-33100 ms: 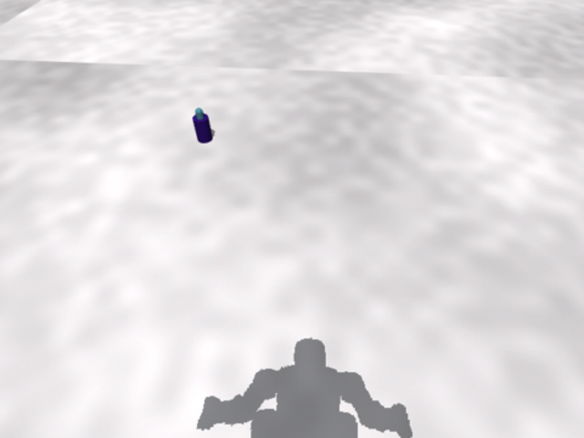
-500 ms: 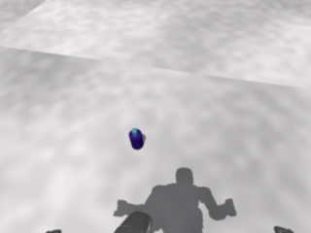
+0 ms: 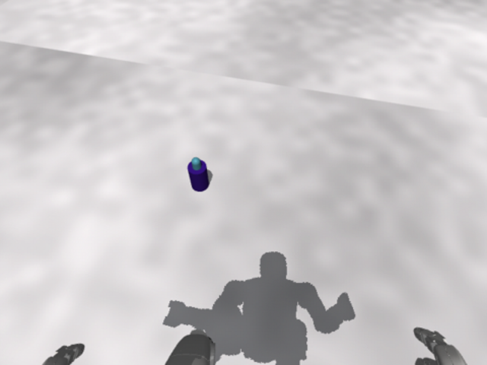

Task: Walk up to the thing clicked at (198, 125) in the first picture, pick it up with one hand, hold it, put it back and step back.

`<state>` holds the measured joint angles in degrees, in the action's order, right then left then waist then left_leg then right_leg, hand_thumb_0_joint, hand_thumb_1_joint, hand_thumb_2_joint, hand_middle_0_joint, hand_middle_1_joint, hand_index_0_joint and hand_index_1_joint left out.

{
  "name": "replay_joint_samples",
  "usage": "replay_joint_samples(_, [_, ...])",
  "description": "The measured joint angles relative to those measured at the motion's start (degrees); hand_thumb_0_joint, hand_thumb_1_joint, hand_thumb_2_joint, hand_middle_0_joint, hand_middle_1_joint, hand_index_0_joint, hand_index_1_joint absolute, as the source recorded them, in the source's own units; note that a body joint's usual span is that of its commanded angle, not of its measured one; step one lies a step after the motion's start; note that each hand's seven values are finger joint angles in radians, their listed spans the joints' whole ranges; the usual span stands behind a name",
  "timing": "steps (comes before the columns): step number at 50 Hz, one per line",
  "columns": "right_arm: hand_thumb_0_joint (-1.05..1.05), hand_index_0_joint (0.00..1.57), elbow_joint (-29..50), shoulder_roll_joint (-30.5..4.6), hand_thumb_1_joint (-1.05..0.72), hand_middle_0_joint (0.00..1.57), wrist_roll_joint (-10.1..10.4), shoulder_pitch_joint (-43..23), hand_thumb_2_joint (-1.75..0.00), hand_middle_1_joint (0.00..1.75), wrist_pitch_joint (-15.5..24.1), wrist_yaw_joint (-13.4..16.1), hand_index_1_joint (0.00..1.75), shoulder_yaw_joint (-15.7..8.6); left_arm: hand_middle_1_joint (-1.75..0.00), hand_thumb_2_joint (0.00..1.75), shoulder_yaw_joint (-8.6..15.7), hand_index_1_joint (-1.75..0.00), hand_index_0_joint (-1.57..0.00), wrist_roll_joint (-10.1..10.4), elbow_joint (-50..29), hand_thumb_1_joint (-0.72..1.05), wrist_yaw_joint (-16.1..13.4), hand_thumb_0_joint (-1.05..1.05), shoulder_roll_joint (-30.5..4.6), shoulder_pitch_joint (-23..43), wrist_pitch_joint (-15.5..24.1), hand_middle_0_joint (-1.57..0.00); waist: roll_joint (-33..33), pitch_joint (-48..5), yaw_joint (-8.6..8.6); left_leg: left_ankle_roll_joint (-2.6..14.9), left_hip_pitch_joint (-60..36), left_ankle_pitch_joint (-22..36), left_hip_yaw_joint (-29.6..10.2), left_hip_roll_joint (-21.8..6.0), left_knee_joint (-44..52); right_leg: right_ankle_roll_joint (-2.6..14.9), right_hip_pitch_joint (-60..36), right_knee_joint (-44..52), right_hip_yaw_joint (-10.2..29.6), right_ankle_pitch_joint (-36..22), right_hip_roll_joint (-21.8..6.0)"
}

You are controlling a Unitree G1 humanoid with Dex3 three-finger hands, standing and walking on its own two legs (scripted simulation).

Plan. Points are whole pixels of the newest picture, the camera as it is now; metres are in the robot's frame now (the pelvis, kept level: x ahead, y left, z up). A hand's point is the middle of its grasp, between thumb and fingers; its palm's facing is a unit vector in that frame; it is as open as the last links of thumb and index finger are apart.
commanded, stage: step back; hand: left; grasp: from the side
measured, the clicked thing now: (198, 172) +0.93 +0.27 -0.65
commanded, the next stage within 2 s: stand in 1.22 s
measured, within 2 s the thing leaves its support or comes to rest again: neither
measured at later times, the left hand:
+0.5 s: hand out of the picture -0.09 +0.26 -0.13, palm faces +0.13 -0.91 -0.40, open 7.4 cm
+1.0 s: hand out of the picture -0.03 +0.27 -0.14, palm faces +0.11 -0.93 -0.36, open 7.4 cm
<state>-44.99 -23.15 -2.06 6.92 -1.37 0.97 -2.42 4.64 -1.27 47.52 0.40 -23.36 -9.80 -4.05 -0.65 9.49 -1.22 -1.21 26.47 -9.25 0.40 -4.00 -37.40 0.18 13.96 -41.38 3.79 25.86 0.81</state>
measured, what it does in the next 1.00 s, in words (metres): steps on the spot: left foot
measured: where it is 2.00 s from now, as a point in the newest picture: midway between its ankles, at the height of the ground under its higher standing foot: outside the picture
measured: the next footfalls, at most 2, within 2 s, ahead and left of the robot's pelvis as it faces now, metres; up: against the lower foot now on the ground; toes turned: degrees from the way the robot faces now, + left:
left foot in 0.34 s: -0.02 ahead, +0.12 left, +0.00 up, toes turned +8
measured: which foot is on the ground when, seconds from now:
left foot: down 0.00-0.02, up 0.04-0.32, down 0.34-1.00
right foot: down 0.00-1.00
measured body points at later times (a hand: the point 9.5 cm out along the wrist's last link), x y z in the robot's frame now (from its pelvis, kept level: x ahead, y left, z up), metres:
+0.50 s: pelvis -0.10 -0.03 +0.02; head -0.09 -0.02 +0.47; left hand -0.09 +0.31 -0.10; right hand -0.01 -0.32 -0.11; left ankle -0.12 +0.10 -0.71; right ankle -0.05 -0.14 -0.69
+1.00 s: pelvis -0.06 +0.00 +0.02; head -0.05 +0.02 +0.47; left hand -0.04 +0.32 -0.11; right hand +0.05 -0.29 -0.10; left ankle -0.06 +0.12 -0.71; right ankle -0.04 -0.14 -0.71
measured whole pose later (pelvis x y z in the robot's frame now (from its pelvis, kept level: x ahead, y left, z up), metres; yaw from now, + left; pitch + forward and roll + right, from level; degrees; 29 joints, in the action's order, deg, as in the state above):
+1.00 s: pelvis -0.06 +0.00 +0.02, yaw +6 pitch -2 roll -1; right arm -59.0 -19.6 -1.4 8.8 0.9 -0.6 -1.9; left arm 2.0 -0.3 58.9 -0.2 -22.3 -10.5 1.1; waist -1.0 4.2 -1.2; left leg 0.4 14.7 -17.4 1.4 -1.3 -34.3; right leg -1.1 12.9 -32.0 1.1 16.3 -0.6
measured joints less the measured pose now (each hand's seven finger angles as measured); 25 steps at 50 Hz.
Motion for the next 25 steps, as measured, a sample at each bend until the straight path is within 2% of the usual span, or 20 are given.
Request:
replay_joint_samples(1, [0.00,0.21,-0.1,-0.8,-0.90,0.21,0.1,-0.7,-0.90,0.30,-0.4,0.0,0.30,-0.2,-0.30,0.90,0.1,-0.30,-0.20,-0.2,0.8,0.90,0.0,0.01,0.7,0.0,0.3,-0.20,1.9,0.4,0.15,-0.01,1.0,0.2,-1.2,-1.2,-1.1,0.16,-0.4,1.3,-1.1,-1.0,1.2])
replay_joint_samples(2, [0.00,0.21,-0.4,-1.2,-0.90,0.21,0.4,-1.0,-0.90,0.30,-0.8,0.2,0.30,-0.5,-0.30,0.90,0.1,-0.30,-0.20,-0.5,1.2,0.90,0.2,0.01,1.4,-0.4,0.3,-0.20,3.2,0.6,0.60,0.47,2.1,-3.6,-3.3,-0.7,-2.8,0.33,0.2,0.8,-2.1,-1.5,1.8])
replay_joint_samples(4, [0.00,0.21,-1.5,-0.8,-0.90,0.21,0.6,-0.3,-0.90,0.30,-1.6,0.8,0.30,-1.0,-0.30,0.90,-0.4,-0.30,-0.20,-0.9,1.3,0.90,0.6,0.01,1.7,-1.8,0.2,-0.20,1.9,-0.6,-0.36,0.54,4.8,-13.9,-6.2,4.0,-11.8,1.03,2.3,-0.7,-1.6,-2.1,0.4])
replay_joint_samples(6, [0.00,0.21,-2.3,-1.1,-0.90,0.21,1.2,1.0,-0.90,0.30,-1.7,0.9,0.30,-1.0,-0.30,0.90,-0.8,-0.30,-0.20,-1.0,1.7,0.90,0.2,0.01,2.3,-2.8,0.2,-0.21,1.2,-1.4,-0.98,0.82,6.0,-15.6,-8.0,8.0,-21.0,1.08,3.0,0.5,-1.3,-3.9,-1.0])
replay_joint_samples(9, [0.00,0.21,-3.5,-1.7,-0.91,0.21,1.5,3.3,-0.90,0.30,-0.9,0.6,0.30,-0.8,-0.30,0.90,-0.7,-0.30,-0.20,-1.4,2.1,0.90,-0.2,0.01,2.9,-3.3,0.9,-0.21,1.6,-2.3,-0.93,0.51,4.2,-15.0,-7.9,10.1,-26.8,1.09,3.8,2.4,-2.3,-6.3,-2.1])
replay_joint_samples(11, [0.00,0.21,-4.8,-1.6,-0.91,0.21,1.3,5.1,-0.90,0.30,-0.8,0.3,0.30,-0.7,-0.30,0.90,-0.6,-0.30,-0.20,-1.6,1.9,0.90,-0.3,0.01,2.8,-3.4,1.7,-0.21,1.9,-2.8,-0.97,0.09,0.8,-15.6,-6.8,9.6,-24.8,1.30,4.3,2.8,-3.4,-7.1,-2.4])
replay_joint_samples(13, [0.00,0.21,-6.4,-1.3,-0.91,0.21,0.9,6.6,-0.90,0.30,-0.9,-0.1,0.30,-0.7,-0.30,0.90,-0.5,-0.30,-0.20,-1.7,1.6,0.90,-0.4,0.01,2.5,-3.3,2.5,-0.21,2.1,-3.3,-1.04,-0.06,-3.5,-17.6,-5.3,8.3,-18.8,1.61,4.7,2.7,-4.8,-7.4,-2.7])
replay_joint_samples(16, [0.00,0.21,-8.8,-0.4,-0.91,0.21,0.5,7.9,-0.90,0.30,-0.6,-0.9,0.30,-0.8,-0.30,0.90,-0.5,-0.30,-0.20,-1.6,1.7,0.90,-0.1,0.01,1.6,-3.0,3.1,-0.21,1.8,-4.1,-0.99,0.90,-10.4,-20.5,-2.9,6.2,-6.0,1.52,5.4,2.0,-6.8,-7.5,-3.5])
replay_joint_samples(17, [0.00,0.21,-9.5,-0.1,-0.91,0.21,0.5,8.1,-0.90,0.30,-0.3,-1.1,0.30,-0.9,-0.30,0.90,-0.6,-0.30,-0.20,-1.4,1.9,0.90,0.0,0.01,1.2,-3.0,3.1,-0.21,1.5,-4.3,-0.80,1.55,-12.8,-18.2,-2.2,5.9,-0.9,1.20,5.7,1.5,-7.3,-7.5,-3.9])
replay_joint_samples(18, [0.00,0.21,-10.3,0.7,-0.91,0.21,0.4,7.8,-0.90,0.30,0.0,-1.3,0.30,-1.0,-0.30,0.90,-0.6,-0.30,-0.20,-1.3,2.2,0.90,-0.1,0.01,0.6,-2.9,2.9,-0.21,0.2,-3.8,-0.92,1.85,-14.1,-12.9,-1.6,6.7,1.9,0.95,5.7,0.9,-6.8,-7.4,-4.8])
replay_joint_samples(19, [0.00,0.21,-10.7,1.3,-0.91,0.21,0.2,7.7,-0.90,0.30,0.4,-1.4,0.30,-1.1,-0.30,0.90,-0.7,-0.30,-0.20,-1.1,2.8,0.90,-0.1,0.01,0.4,-3.2,2.7,-0.21,-0.7,-3.8,-1.04,1.98,-14.7,-10.7,-1.0,7.2,3.0,0.69,5.8,0.3,-5.6,-5.9,-4.9])
replay_joint_samples(21, [0.00,0.21,-10.7,1.9,-0.91,0.21,-0.1,8.2,-0.90,0.30,1.1,-1.9,0.30,-0.8,-0.30,0.90,-0.8,-0.30,-0.20,-0.6,4.8,0.90,0.0,0.01,0.4,-4.0,2.3,-0.21,-0.5,-5.4,-0.18,3.10,-14.4,-10.4,-1.2,6.7,3.5,0.47,6.8,-2.4,-4.2,-0.6,-3.2])
replay_joint_samples(22, [0.00,0.21,-10.7,2.3,-0.91,0.21,-0.2,8.2,-0.90,0.30,1.4,-2.0,0.30,-0.5,-0.30,0.90,-0.9,-0.30,-0.20,-0.3,5.5,0.90,0.2,0.01,0.3,-4.2,2.3,-0.20,-0.6,-5.8,0.17,3.30,-14.7,-10.1,-1.3,6.4,4.2,0.48,7.2,-3.9,-3.6,-0.2,-2.6])
replay_joint_samples(25, [0.00,0.21,-10.6,3.1,-0.90,0.21,-0.3,7.7,-0.90,0.30,2.2,-2.0,0.30,0.0,-0.30,0.90,-0.8,-0.30,-0.20,0.1,7.0,0.90,0.6,0.01,-0.1,-4.7,3.0,-0.20,-1.0,-5.9,0.54,2.35,-15.5,-8.7,-1.2,5.5,5.7,0.63,6.3,-2.5,-3.2,-1.0,-2.1])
